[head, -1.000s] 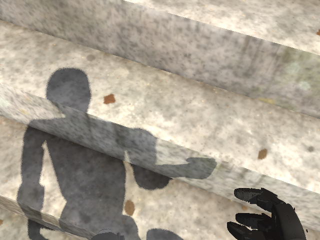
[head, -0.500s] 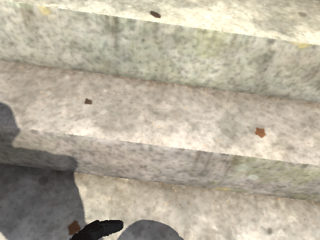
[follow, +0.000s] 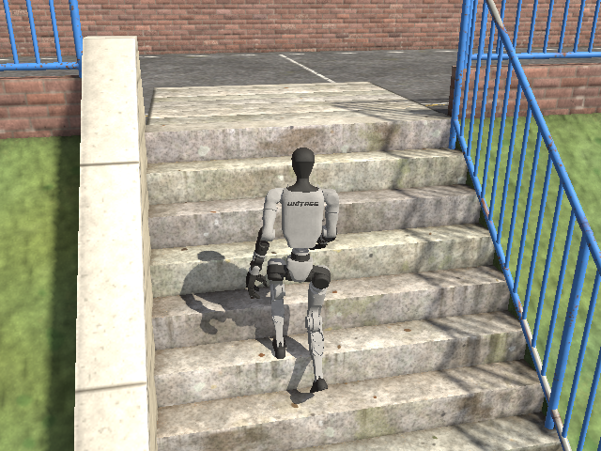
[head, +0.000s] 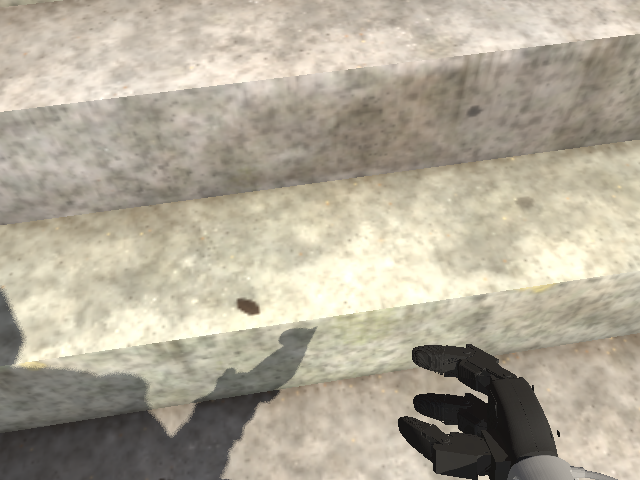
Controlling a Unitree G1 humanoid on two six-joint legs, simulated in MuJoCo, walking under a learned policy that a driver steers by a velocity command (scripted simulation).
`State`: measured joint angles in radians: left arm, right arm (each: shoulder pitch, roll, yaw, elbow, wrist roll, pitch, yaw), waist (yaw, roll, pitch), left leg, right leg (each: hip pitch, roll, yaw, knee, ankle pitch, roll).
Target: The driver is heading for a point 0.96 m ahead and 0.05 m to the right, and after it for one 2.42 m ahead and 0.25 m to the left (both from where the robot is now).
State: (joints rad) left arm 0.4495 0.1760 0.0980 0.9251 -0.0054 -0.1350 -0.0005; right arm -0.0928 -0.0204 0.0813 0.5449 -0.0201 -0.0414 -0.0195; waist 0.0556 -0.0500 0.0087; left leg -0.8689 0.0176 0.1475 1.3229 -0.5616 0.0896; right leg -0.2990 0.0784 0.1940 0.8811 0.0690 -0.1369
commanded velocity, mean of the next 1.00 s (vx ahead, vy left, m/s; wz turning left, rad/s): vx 0.50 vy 0.00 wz -0.09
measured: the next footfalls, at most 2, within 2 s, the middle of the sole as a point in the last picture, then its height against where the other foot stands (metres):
right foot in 0.44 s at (510, 434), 0.20 m higher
left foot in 1.00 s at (410, 239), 0.21 m higher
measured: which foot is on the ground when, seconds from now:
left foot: down 0.00-0.46, up 0.48-0.98, down 1.00-1.00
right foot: up 0.00-0.42, down 0.44-0.98, up 1.00-1.00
